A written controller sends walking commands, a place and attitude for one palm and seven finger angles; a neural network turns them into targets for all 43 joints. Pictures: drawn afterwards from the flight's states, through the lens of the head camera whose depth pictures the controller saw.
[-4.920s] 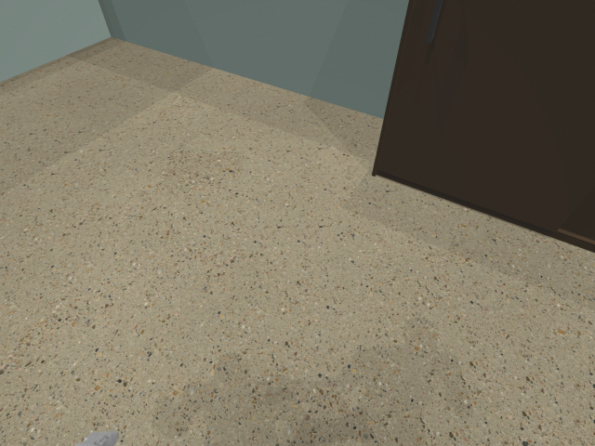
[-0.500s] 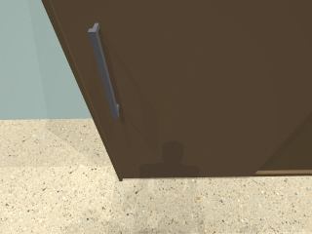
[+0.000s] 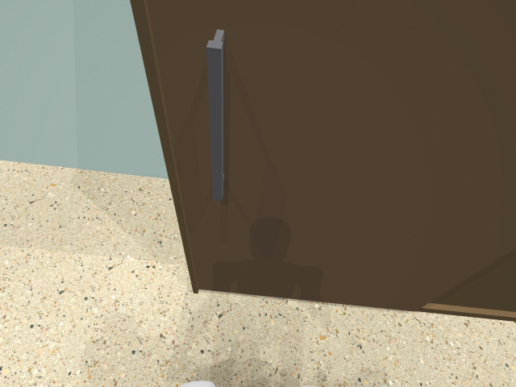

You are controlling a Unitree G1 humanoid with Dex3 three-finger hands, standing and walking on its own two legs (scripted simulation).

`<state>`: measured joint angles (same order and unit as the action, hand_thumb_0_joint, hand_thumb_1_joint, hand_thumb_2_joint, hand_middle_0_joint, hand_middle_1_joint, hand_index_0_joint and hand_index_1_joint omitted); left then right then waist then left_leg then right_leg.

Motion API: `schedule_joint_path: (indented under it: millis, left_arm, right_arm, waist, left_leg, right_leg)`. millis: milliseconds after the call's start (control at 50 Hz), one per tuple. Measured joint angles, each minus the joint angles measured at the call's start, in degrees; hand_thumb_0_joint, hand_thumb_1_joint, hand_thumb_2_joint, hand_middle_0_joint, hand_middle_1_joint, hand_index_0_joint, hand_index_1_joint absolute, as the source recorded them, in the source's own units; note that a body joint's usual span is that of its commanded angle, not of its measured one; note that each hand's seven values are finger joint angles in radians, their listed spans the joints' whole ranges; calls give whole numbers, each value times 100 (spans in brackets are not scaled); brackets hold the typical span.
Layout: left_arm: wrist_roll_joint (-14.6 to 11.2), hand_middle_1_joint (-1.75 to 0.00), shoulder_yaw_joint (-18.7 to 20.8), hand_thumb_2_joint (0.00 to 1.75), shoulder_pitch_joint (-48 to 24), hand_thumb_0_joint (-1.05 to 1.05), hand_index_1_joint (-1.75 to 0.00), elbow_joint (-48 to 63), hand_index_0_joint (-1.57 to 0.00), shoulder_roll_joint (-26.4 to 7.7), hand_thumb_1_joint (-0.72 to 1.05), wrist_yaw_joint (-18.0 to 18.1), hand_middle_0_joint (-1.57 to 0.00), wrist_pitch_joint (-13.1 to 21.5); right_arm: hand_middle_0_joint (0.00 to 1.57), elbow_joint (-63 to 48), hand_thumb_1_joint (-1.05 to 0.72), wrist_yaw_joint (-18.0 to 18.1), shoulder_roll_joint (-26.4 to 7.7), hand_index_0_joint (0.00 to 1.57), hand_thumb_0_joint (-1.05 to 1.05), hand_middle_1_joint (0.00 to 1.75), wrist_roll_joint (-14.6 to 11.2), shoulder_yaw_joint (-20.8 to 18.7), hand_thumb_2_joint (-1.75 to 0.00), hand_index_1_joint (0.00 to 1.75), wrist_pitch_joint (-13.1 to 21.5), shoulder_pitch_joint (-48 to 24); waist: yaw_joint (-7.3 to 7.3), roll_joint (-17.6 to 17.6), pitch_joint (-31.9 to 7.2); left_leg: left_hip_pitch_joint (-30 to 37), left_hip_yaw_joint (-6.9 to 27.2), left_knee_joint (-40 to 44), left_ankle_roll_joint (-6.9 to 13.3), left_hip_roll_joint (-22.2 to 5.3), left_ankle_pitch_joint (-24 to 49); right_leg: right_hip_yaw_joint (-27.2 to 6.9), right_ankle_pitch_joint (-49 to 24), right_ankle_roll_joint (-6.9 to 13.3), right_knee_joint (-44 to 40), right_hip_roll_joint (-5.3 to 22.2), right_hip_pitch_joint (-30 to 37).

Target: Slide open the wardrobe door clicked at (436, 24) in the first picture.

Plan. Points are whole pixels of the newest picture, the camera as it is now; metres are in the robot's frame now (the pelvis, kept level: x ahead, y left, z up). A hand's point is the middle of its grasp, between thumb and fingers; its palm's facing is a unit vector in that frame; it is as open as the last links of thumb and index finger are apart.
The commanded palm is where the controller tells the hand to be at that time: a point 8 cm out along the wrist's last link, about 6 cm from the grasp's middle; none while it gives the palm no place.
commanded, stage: come to a stop and stand still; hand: left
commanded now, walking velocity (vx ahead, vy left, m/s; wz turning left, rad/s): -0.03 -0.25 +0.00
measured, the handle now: (218, 131) +0.48 +0.12 +0.11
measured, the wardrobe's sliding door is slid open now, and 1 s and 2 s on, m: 0.00 0.00 0.00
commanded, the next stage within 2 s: look again from close up in 1.26 s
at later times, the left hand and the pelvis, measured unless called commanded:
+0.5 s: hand out of the picture -0.04 +0.13 -0.15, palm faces +0.02 -0.98 -0.21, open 7.4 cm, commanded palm none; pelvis -0.06 -0.04 +0.01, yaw -2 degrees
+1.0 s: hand out of the picture -0.05 +0.20 -0.18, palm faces +0.03 -0.98 -0.22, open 7.4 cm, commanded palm none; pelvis -0.04 +0.02 -0.01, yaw -1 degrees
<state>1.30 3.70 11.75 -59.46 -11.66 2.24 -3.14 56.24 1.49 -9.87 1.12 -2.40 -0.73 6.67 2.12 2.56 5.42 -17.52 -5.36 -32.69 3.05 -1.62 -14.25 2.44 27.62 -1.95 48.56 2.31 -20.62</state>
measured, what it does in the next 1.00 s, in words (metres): steps on the spot: right foot, then left foot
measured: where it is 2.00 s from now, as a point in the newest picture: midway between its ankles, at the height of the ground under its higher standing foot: outside the picture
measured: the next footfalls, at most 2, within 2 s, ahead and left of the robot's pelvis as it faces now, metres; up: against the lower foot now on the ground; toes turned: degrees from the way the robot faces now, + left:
right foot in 0.42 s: -0.05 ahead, -0.16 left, +0.00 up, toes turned -5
left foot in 0.82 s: +0.04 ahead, +0.10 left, +0.00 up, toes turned +6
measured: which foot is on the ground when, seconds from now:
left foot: down 0.00-0.42, up 0.44-0.80, down 0.82-1.00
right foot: up 0.00-0.40, down 0.42-1.00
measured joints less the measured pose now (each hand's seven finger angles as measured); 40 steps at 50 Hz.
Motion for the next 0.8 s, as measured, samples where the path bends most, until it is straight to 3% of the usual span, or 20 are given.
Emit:
schedule_joint_path:
  millis: [80, 160, 280, 360, 420, 480, 520, 600, 660, 720, 760, 800]
  left_arm:
    - [16, -30, 66, 90, 64, 0, -30, 29, -19, -133, 91, -59, -20, -13]
    - [25, -30, 124, 90, 175, 0, -30, 43, -19, -215, 91, -112, -20, -81]
    - [29, -30, 95, 90, 190, 0, -30, -1, -19, -197, 91, -173, -20, -142]
    - [-10, -30, -17, 90, 144, 0, -30, -52, -19, -65, 91, -170, -20, -30]
    - [-7, -30, -98, 90, 263, 0, -30, -70, -19, 46, 91, -153, -20, 148]
    - [13, -30, -184, 90, 446, 0, -30, -191, -19, 309, 91, -124, -20, 191]
    - [9, -30, -212, 90, 625, 0, -30, -258, -19, 430, 91, -116, -20, 215]
    - [-1, -30, -254, 90, 765, 0, -30, -334, -20, 586, 91, -136, -20, 306]
    - [16, -30, -249, 90, 783, 0, -30, -327, -20, 660, 91, -119, -21, 378]
    - [42, -30, -221, 90, 790, 0, -30, -351, -20, 671, 91, -101, -21, 396]
    - [62, -30, -278, 90, 851, 0, -30, -341, -20, 674, 91, -1, -21, 486]
    - [47, -30, -317, 90, 938, 0, -30, -312, -20, 646, 91, 18, -21, 512]
  right_arm:
    - [20, -22, -91, 65, 188, 20, 1, 30, -10, 100, -90, 30, 30, 27]
    - [20, -20, -92, 111, 279, 21, 0, 30, -29, 76, -90, 30, 71, 135]
    - [20, 143, -93, 40, 130, 21, 0, 30, 15, -11, -90, 30, 19, 416]
    - [20, 386, -92, -32, 12, 21, 0, 30, 48, -72, -90, 30, -53, 677]
    - [20, 582, -91, -65, -24, 21, 0, 30, 13, -119, -90, 30, -130, 900]
    - [20, 733, -91, -114, -115, 20, 1, 30, 0, -143, -90, 30, -276, 1120]
    - [19, 765, -91, -165, -138, 20, 1, 30, 18, -147, -90, 30, -317, 1233]
    - [19, 705, -91, -214, -152, 20, 1, 30, 21, -139, -90, 30, -201, 1413]
    - [19, 711, -91, -203, -144, 20, 1, 30, 19, -117, -90, 30, -196, 1437]
    - [19, 715, -91, -168, -108, 20, 1, 30, -10, -81, -90, 30, -179, 1331]
    - [19, 564, -91, -165, -126, 20, 1, 30, 3, -3, -90, 30, -138, 1171]
    - [19, 306, -91, -163, -156, 20, 1, 30, -17, 64, -90, 30, -10, 1075]
  waist:
    - [-26, 18, -83]
    - [-93, -19, -188]
    - [-263, -140, -295]
    - [-369, -238, -371]
    - [-333, -173, -481]
    - [-252, -354, -590]
    - [-194, -364, -689]
    - [-250, -440, -624]
    - [-196, -485, -522]
    - [-97, -437, -437]
    - [-43, -435, -356]
    - [-113, -497, -351]
  left_leg:
    - [122, -28, 523, 19, -38, 334]
    - [169, -79, 850, 12, -117, 573]
    - [147, -76, 1099, -48, -210, 846]
    - [98, -31, 1206, -138, -194, 1024]
    - [-21, -104, 1011, -276, -75, 842]
    - [-286, 115, 122, -445, -28, -229]
    - [-457, 217, -587, -473, 20, -326]
    - [-589, 246, -1349, -565, -61, -117]
    - [-518, 220, -1335, -607, -139, -234]
    - [-239, 164, -745, -608, -157, -455]
    - [-65, 250, -454, -502, -127, -571]
    - [145, 333, -54, -377, -109, -343]
  right_leg:
    - [-344, -264, -107, 1212, -218, -315]
    - [-445, -441, -208, 1467, -210, -281]
    - [-284, -269, -170, 334, 6, 246]
    - [-75, -177, -6, -975, 30, 783]
    - [52, -689, 128, -2360, 70, 1338]
    - [37, -1222, 166, -2506, 48, 1378]
    - [-58, -1315, 173, -2713, 74, 1425]
    - [-12, -1449, 159, -2951, 92, 1501]
    - [77, -1403, 146, -2891, 112, 1457]
    - [111, -1285, 100, -2702, 172, 1358]
    - [70, -1186, 38, -2472, 158, 1203]
    - [99, -1006, -35, -2128, 111, 1020]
